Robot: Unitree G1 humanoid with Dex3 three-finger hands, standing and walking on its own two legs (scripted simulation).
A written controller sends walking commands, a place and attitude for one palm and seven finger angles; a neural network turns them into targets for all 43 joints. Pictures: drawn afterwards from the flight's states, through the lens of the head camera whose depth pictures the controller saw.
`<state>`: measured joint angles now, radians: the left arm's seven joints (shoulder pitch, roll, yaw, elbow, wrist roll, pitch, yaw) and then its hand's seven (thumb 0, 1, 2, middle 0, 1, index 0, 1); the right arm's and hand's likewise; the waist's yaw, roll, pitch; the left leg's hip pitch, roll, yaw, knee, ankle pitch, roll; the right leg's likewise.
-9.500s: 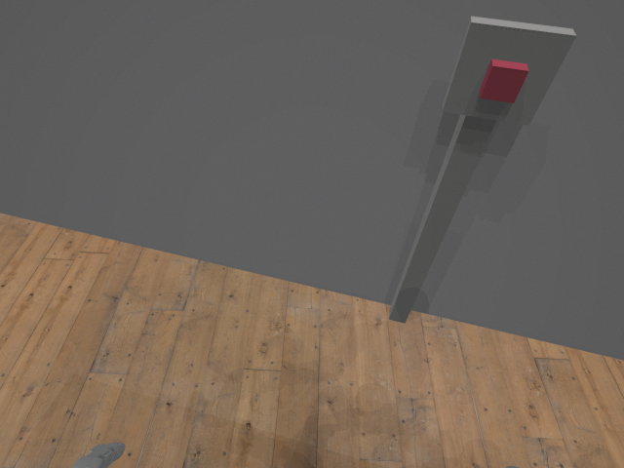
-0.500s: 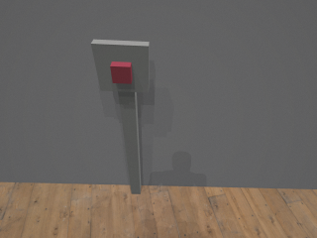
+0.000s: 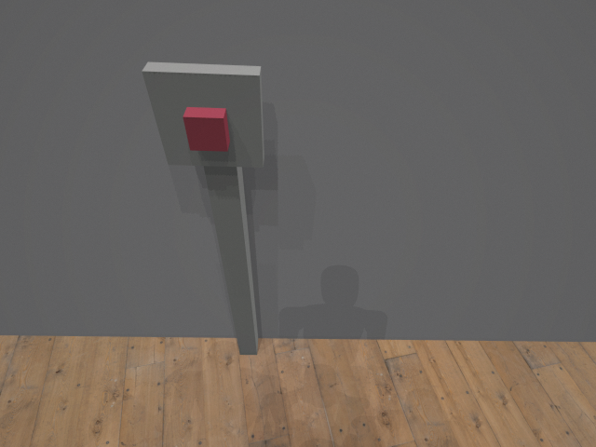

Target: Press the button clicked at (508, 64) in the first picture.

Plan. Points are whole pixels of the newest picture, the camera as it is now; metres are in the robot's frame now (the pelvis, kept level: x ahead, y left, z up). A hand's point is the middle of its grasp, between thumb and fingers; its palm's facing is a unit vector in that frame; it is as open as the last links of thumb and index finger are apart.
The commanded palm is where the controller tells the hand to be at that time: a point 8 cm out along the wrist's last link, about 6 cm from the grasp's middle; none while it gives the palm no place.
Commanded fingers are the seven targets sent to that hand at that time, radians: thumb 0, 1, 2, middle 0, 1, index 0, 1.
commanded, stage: come to a stop and stand still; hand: left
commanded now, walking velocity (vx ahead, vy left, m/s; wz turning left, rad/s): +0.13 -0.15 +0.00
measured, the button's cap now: (208, 128) +0.52 +0.17 +0.17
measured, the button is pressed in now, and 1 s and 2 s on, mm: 0 0 0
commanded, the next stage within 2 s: look again from close up in 1.74 s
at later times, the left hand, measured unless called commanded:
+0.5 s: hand out of the picture +0.03 +0.16 -0.18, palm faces +0.03 -0.98 -0.17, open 7.4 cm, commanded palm none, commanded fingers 0.00 0.90 0.90 -0.20 -0.30 -0.20 -0.30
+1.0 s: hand out of the picture -0.07 +0.15 -0.18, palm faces +0.04 -0.99 -0.16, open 7.4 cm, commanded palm none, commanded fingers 0.00 0.90 0.90 -0.20 -0.30 -0.20 -0.30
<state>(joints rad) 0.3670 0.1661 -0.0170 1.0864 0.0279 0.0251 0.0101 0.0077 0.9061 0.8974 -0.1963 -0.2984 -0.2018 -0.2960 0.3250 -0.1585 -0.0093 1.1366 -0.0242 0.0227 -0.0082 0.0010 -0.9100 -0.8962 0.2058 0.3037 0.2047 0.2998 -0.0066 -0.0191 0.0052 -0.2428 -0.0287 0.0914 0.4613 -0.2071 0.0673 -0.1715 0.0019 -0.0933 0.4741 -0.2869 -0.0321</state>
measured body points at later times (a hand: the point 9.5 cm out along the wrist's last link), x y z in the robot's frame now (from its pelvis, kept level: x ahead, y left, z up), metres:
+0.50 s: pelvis +0.03 +0.00 +0.00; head +0.04 +0.02 +0.45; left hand +0.03 +0.22 -0.17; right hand +0.08 -0.23 -0.15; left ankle +0.04 +0.07 -0.74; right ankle -0.02 -0.09 -0.74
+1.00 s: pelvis +0.01 +0.00 +0.00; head +0.00 +0.00 +0.45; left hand -0.07 +0.20 -0.16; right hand -0.03 -0.23 -0.16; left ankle +0.04 +0.07 -0.74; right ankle -0.02 -0.09 -0.74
